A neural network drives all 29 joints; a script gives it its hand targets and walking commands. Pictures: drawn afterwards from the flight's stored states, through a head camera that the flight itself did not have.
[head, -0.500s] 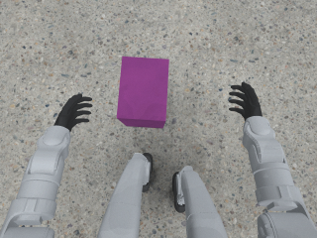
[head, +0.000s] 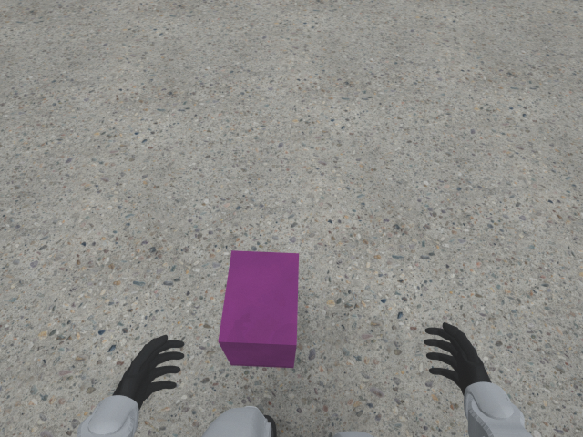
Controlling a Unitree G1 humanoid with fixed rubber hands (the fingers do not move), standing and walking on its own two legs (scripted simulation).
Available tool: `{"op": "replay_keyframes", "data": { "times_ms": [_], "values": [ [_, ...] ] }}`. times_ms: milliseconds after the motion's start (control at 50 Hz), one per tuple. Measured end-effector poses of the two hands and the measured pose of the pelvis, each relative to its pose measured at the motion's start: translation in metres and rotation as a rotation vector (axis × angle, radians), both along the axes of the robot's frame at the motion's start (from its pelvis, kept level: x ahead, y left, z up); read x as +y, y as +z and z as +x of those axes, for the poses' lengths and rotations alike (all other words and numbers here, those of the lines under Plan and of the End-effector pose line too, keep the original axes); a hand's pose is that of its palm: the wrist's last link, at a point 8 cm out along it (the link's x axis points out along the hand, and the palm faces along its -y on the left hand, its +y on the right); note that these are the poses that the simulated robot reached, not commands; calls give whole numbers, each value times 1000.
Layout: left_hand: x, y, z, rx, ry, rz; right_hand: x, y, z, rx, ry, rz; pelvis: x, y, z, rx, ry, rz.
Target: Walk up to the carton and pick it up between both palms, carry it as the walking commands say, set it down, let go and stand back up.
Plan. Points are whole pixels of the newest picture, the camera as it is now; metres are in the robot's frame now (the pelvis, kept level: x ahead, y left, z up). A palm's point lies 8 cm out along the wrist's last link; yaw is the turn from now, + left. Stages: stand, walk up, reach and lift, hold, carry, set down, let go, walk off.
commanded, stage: let go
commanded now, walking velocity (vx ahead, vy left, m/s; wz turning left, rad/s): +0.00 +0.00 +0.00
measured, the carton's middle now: (263, 311) +0.49 +0.12 -0.62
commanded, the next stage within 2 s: stand in 0.54 s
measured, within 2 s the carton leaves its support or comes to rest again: neither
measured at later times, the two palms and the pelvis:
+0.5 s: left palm (126, 400) +0.15 +0.24 -0.07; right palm (478, 395) +0.20 -0.23 -0.06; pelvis +0.01 +0.00 +0.01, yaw +0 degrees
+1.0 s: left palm (111, 392) +0.16 +0.26 -0.05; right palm (493, 385) +0.22 -0.27 -0.08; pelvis +0.06 -0.01 +0.00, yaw +0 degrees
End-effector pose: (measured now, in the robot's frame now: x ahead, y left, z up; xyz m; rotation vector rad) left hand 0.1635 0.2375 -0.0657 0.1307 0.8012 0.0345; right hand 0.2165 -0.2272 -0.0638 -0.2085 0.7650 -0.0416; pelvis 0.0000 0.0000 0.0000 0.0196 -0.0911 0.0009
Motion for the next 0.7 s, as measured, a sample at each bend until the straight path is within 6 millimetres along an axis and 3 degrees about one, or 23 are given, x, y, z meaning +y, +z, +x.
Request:
{"op": "replay_keyframes", "data": {
  "times_ms": [160,520,700],
  "values": [
    [1,5,15,-10,-12,-1,2,6,-4,10,5,10,3,4,14,-21,-2,-3],
    [8,-1,-10,74,49,36,-2,6,-21,26,-15,9,3,5,12,-39,-3,-4],
    [30,15,-14,-55,152,103,-20,-4,-23,23,-56,-12,-3,6,27,-6,-4,6]
  ]
}}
